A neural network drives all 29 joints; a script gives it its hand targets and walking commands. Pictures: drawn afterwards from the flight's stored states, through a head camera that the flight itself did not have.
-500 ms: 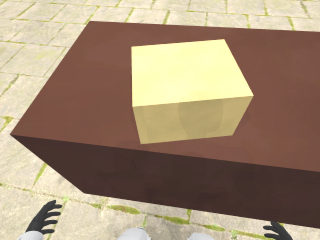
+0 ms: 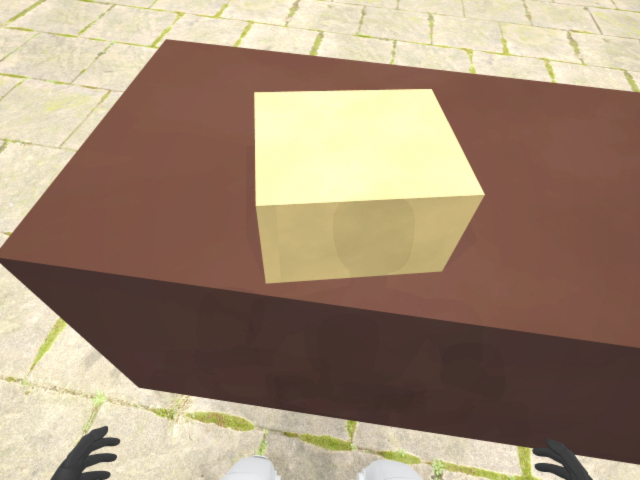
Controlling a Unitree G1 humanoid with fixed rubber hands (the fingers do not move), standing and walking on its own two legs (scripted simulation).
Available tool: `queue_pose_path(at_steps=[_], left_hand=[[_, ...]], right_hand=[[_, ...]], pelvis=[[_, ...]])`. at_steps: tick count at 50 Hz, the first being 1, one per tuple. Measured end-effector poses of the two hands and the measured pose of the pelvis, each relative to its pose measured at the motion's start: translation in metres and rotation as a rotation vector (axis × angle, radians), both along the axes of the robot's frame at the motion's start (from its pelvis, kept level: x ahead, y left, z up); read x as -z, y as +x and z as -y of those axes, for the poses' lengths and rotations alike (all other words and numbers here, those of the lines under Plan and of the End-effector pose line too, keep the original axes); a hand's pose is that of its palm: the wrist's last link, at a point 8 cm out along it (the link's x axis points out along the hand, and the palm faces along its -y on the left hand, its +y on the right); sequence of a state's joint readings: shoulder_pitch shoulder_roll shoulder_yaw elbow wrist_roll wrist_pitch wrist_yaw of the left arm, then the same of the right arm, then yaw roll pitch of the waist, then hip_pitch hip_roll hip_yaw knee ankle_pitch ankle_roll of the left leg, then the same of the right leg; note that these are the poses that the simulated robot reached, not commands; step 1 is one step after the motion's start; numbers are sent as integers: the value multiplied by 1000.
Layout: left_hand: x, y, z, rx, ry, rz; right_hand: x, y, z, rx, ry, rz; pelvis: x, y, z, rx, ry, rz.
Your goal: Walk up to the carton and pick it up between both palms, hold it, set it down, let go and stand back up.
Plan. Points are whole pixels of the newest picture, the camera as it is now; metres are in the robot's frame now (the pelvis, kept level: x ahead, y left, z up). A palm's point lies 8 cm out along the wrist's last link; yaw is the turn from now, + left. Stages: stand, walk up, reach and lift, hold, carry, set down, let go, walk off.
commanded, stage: walk up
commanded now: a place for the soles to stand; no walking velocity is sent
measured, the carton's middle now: (350, 184) +0.53 -0.02 +0.03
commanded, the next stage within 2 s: stand in 1.44 s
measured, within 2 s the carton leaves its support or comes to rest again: neither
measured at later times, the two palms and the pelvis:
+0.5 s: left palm out of the picture +0.05 +0.27 -0.04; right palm out of the picture +0.05 -0.36 -0.13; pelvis -0.03 -0.07 +0.01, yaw -1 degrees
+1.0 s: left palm out of the picture +0.09 +0.28 -0.09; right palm out of the picture +0.10 -0.35 -0.07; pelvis -0.02 -0.03 +0.00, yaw +0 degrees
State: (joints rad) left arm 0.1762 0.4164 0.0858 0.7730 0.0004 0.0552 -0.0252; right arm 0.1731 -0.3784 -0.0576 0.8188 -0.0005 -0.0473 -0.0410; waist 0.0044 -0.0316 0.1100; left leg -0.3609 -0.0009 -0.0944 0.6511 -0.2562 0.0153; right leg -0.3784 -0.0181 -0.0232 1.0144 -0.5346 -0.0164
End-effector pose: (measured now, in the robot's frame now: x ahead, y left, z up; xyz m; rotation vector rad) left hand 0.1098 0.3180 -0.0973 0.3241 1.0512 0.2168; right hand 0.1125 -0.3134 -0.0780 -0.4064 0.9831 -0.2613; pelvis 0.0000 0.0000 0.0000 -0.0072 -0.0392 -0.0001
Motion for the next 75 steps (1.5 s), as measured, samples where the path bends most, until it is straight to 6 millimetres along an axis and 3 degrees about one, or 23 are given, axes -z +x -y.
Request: queue_pose_path(at_steps=[4, 7, 11, 15, 20, 24, 29, 37, 43, 55, 65, 75], left_hand=[[11, -20, 31, 12, -20, -33], [18, -41, 53, 13, -13, -60], [1, -69, 66, -11, 19, -87], [-24, -75, 66, -13, 80, -85], [-50, -67, 60, -5, 150, -59], [-58, -58, 54, -2, 177, -38], [-49, -47, 48, 6, 150, -11], [-12, -22, 46, 13, 30, 61], [4, -19, 50, 15, -24, 57], [-13, -11, 33, 11, 26, 53], [-24, 4, 32, 20, 42, 100], [-21, 6, 34, 21, 29, 114]], right_hand=[[2, -20, 31, 19, -11, -15], [15, -33, 54, 34, 0, -30], [20, -47, 67, 44, 36, -53], [29, -58, 68, 45, 85, -89], [45, -67, 58, 45, 146, -133], [52, -66, 49, 42, 168, -135], [44, -63, 45, 37, 146, -119], [11, -55, 43, 29, 34, -65], [-10, -37, 45, 14, -13, -23], [0, -7, 26, -10, 41, 26], [4, -6, 25, -9, 58, 37], [-1, -7, 26, -10, 46, 44]], pelvis=[[5, -13, 27, 14, 21, -5], [12, -22, 49, 21, 31, 7], [5, -25, 65, 17, 39, 22], [-4, -27, 73, 15, 49, 7], [-9, -27, 73, 14, 49, -11], [-9, -26, 69, 13, 43, -13], [-7, -26, 60, 13, 32, -11], [-2, -23, 43, 8, 17, 10], [-3, -21, 40, 8, 13, 7], [-5, -14, 31, 8, 0, -3], [-5, -15, 32, 8, 1, -1], [-5, -17, 31, 8, 0, 1]])
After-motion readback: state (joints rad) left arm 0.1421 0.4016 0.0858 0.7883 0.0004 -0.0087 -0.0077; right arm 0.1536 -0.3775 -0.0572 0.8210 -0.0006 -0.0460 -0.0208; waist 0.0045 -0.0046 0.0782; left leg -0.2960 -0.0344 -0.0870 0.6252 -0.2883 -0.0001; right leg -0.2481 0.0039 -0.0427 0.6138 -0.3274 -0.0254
